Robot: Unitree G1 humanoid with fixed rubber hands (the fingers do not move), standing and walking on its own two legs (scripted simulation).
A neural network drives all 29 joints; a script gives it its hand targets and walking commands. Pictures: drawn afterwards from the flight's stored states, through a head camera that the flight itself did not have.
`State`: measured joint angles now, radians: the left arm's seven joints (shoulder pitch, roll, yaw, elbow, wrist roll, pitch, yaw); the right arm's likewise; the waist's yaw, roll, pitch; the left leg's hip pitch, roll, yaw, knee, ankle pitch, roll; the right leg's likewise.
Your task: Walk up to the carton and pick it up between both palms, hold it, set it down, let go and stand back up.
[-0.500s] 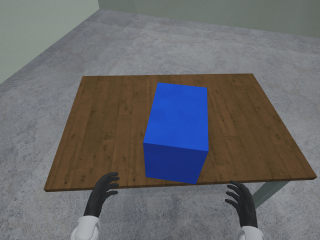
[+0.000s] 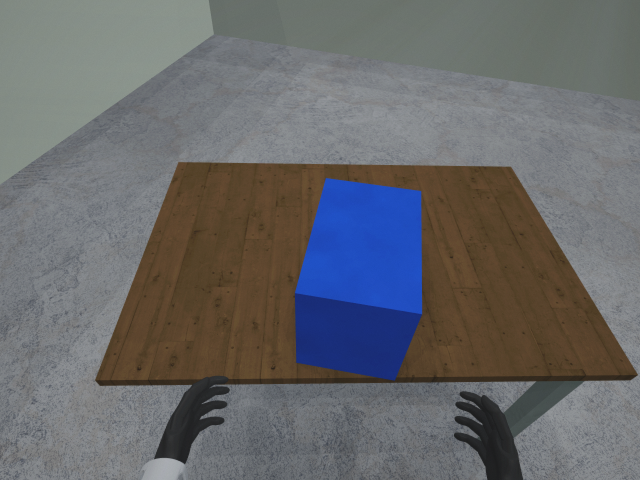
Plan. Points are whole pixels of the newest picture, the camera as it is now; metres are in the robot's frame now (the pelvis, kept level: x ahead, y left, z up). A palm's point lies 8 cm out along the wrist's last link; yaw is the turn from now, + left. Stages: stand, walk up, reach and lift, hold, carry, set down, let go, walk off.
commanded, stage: set down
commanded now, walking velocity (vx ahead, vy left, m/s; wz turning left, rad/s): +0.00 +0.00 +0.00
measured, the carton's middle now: (359, 276) +0.47 -0.07 -0.06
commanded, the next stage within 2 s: let go in 0.56 s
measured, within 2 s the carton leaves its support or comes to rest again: neither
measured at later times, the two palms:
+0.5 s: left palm (144, 465) +0.18 +0.22 -0.07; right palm (492, 475) +0.17 -0.21 -0.07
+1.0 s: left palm (132, 471) +0.18 +0.23 -0.08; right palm out of the picture +0.17 -0.22 -0.08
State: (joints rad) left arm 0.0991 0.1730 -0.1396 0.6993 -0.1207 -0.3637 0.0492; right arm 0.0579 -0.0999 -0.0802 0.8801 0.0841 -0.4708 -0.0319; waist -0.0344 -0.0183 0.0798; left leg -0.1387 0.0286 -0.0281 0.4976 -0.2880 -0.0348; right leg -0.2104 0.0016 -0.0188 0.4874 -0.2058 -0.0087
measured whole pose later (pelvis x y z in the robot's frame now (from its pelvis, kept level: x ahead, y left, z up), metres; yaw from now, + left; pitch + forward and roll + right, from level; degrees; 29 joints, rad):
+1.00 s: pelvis +0.02 +0.01 +0.01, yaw -2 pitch -4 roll -1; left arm 0.20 0.20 0.00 0.52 -0.01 0.11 0.01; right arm 0.15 -0.16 -0.06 0.78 -0.03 -0.21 0.02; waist 0.02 0.00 0.12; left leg -0.05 0.05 0.01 0.41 -0.28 -0.03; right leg -0.12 0.02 0.01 0.36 -0.17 0.00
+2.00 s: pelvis +0.03 +0.04 +0.00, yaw -6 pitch -1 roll +0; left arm 0.36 0.15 0.01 0.96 0.01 0.00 0.03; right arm 0.30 -0.19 -0.01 1.06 -0.01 0.01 -0.02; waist -0.01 0.00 0.01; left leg -0.08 0.01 0.10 0.40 -0.30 0.02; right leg -0.21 -0.02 0.09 0.42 -0.20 0.05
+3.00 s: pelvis +0.03 +0.05 +0.00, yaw -6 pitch -2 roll +0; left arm 0.30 0.09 -0.01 1.19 0.01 0.02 0.05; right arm 0.34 -0.12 0.00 1.17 -0.01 0.00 -0.04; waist -0.01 0.00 0.05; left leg -0.06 -0.02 0.11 0.40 -0.31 0.05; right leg -0.20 -0.05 0.10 0.43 -0.20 0.08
